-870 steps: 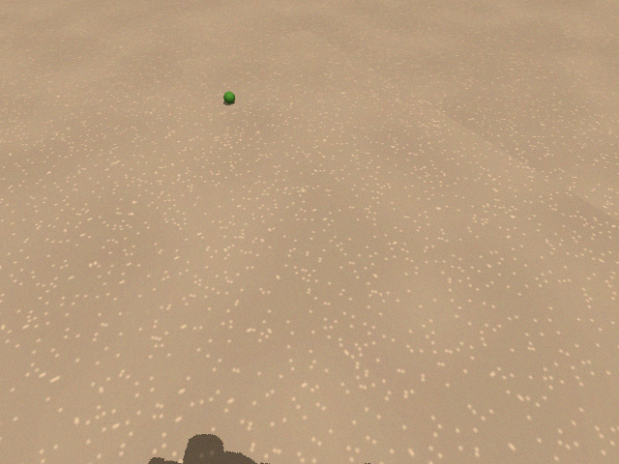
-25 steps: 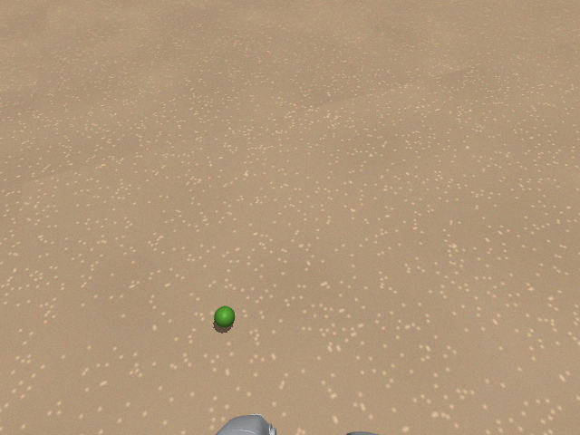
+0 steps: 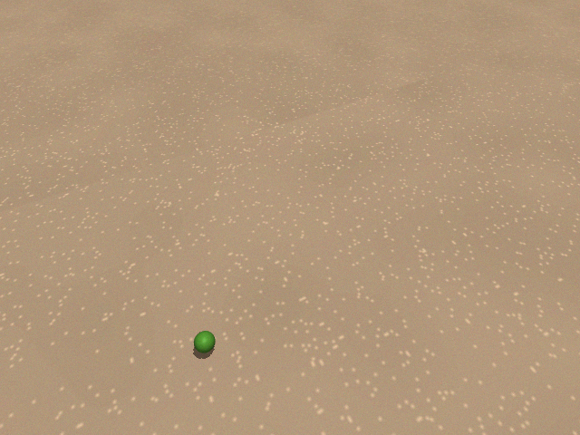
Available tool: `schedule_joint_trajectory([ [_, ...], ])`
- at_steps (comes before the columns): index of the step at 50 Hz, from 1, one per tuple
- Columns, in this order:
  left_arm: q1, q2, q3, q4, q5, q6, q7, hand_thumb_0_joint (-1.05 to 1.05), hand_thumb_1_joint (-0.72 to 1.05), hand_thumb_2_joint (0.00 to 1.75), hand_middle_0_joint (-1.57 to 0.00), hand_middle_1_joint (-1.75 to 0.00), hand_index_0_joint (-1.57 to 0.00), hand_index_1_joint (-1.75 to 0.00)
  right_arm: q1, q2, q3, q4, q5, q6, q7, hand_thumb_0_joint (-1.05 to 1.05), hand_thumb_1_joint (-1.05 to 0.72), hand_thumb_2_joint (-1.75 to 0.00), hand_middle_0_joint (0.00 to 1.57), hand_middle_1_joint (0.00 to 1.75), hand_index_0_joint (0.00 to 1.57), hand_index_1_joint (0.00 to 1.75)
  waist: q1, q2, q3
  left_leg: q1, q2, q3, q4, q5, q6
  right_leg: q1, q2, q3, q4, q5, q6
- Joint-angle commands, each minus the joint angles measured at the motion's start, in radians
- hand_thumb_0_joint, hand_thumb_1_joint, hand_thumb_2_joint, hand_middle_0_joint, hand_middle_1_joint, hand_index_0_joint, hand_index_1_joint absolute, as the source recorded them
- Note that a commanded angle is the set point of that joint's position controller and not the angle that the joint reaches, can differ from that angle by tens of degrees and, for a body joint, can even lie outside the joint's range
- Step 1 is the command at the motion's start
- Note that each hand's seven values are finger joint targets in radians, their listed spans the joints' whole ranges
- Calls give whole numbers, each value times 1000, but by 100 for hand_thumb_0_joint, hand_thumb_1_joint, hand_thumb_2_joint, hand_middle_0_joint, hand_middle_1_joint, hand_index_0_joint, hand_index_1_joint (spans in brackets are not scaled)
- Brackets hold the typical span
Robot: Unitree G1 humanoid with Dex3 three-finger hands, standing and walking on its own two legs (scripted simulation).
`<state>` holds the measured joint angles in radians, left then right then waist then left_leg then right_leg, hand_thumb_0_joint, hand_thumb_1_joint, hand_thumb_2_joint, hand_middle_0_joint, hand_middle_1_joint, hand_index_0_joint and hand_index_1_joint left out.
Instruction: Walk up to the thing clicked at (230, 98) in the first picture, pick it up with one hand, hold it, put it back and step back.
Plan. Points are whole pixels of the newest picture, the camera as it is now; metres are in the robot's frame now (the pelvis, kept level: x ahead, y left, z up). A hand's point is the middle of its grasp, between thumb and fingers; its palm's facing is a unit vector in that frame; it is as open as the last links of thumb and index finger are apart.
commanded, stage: walk up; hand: left
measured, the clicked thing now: (204, 341) +0.51 +0.33 -0.73
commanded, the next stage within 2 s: stand in 1.28 s
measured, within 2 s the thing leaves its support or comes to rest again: neither
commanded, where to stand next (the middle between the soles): +0.12 +0.00 m, yaw +4 degrees
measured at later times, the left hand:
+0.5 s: hand (146, 434) +0.15 +0.24 -0.13, palm faces -0.01 -0.93 -0.36, open 7.3 cm
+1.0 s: hand out of the picture +0.11 +0.25 -0.14, palm faces +0.01 -0.93 -0.36, open 7.3 cm
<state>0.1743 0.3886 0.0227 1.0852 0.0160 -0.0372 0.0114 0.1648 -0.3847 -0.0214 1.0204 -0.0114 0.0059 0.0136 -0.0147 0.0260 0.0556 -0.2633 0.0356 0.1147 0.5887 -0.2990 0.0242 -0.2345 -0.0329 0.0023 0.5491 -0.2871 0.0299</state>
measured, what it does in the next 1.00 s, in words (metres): stands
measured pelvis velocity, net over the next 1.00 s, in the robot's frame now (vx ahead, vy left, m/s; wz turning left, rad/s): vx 0.03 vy -0.01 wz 0.03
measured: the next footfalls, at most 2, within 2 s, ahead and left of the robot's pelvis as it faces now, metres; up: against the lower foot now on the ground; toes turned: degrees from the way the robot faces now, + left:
none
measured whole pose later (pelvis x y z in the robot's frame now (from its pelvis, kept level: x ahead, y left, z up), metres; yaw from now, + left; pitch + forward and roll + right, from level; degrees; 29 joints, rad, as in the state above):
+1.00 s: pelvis +0.03 -0.01 +0.02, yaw +1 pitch -2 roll +0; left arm 0.06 0.35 0.01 1.17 0.02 -0.01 0.01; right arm 0.09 -0.34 -0.02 1.14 -0.02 0.00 0.01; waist -0.01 0.01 0.04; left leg -0.09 0.01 0.09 0.32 -0.20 0.01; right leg -0.07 -0.04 -0.03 0.32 -0.22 0.03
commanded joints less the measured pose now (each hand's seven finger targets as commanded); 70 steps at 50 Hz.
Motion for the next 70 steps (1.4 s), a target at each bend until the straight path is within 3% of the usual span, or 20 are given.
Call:
schedule_joint_trajectory([
  [1, -130, 224, 25, -73, -1, -23, 9, 0, 90, 90, -20, -30, -20, -30, -44, -202, -47, -25, 12, -36, -2, 0, -90, -90, 20, 30, 20, 30, -29, -94, -50, 105, 67, -155, -177, 23, 8, -90, -138, 147, -138, 100, -93],
  [2, -133, 196, 17, -67, -7, -23, 5, 0, 90, 90, -20, -30, -20, -30, -65, -211, -48, -18, 10, -39, 0, 0, -90, -90, 20, 30, 20, 30, -21, -76, -49, 103, 101, -188, -217, 28, 22, -73, -91, 88, -113, 135, -68],
  [3, -121, 190, 14, -53, -8, -23, 5, 0, 90, 90, -20, -30, -20, -30, -84, -211, -47, -11, 11, -40, 1, 0, -90, -90, 20, 30, 20, 30, -6, -75, -64, 101, 116, -199, -223, 61, 32, -32, -74, 69, -109, 162, -61],
  [7, -114, 204, 21, -17, -14, -31, 12, 0, 90, 90, -20, -30, -20, -30, -101, -192, -33, 22, 16, -41, -4, 0, -90, -90, 20, 30, 20, 30, 9, -53, -140, 137, 96, -136, -180, 351, 11, 103, -115, 88, -130, 380, -63],
  [10, -132, 198, 19, -4, -17, -27, 16, 0, 90, 90, -20, -30, -20, -30, -114, -192, -35, 40, 16, -38, -8, 0, -90, -90, 20, 30, 20, 30, 9, -42, -163, 176, 99, -126, -185, 417, 9, 128, -120, 71, -133, 455, -59],
  [28, -219, 181, 24, 14, 0, -13, 11, 0, 90, 90, -20, -30, -20, -30, -179, -175, -38, 61, 5, -26, -10, 0, -90, -90, 20, 30, 20, 30, 5, -23, -121, 203, 100, -112, -286, 331, -8, 151, -123, 53, -242, 367, -44],
  [55, -170, 174, 26, 10, 6, -4, 8, 0, 90, 90, -20, -30, -20, -30, -141, -175, -41, 55, 0, -25, -13, 0, -90, -90, 20, 30, 20, 30, 9, -20, -96, 195, 98, -135, -306, 285, 3, 156, -105, 30, -266, 284, -39],
  [63, -164, 173, 25, 3, 4, -6, 11, 0, 90, 90, -20, -30, -20, -30, -135, -170, -41, 48, 0, -24, -13, 0, -90, -90, 20, 30, 20, 30, 8, -20, -121, 217, 98, -132, -289, 365, 2, 173, -108, 29, -256, 351, -37],
  [64, -160, 161, 21, 5, -4, 1, 10, 0, 90, 90, -20, -30, -20, -30, -145, -160, -32, 45, 1, -34, -20, 0, -90, -90, 20, 30, 20, 30, 1, -47, -94, 223, 122, -160, -310, 467, -5, 156, -115, 27, -250, 393, -37],
  [65, -151, 153, 20, 4, -8, 4, 9, 0, 90, 90, -20, -30, -20, -30, -147, -173, -33, 48, 2, -38, -22, 0, -90, -90, 20, 30, 20, 30, 7, -33, -99, 243, 124, -159, -305, 498, -7, 157, -116, 29, -255, 391, -34],
  [70, -143, 163, 21, 0, -8, 8, 4, 0, 90, 90, -20, -30, -20, -30, -140, -166, -26, 56, 3, -42, -24, 0, -90, -90, 20, 30, 20, 30, 1, -8, -123, 242, 118, -150, -310, 475, -15, 192, -119, 32, -271, 374, -35],
])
